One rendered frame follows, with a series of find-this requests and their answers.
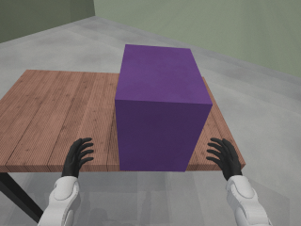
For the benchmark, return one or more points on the right robot forearm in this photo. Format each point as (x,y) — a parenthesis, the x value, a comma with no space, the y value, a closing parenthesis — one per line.
(244,202)

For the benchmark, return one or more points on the left robot forearm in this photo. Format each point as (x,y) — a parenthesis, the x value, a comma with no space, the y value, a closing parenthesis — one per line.
(64,201)

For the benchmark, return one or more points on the left robot hand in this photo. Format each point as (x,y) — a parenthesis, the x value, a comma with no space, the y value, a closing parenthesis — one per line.
(74,161)

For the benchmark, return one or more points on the table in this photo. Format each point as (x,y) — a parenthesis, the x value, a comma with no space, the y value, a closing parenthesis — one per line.
(45,111)

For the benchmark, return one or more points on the right robot hand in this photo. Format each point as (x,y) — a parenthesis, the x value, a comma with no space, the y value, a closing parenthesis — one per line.
(228,158)

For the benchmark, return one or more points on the carton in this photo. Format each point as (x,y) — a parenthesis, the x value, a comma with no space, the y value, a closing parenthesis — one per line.
(161,106)

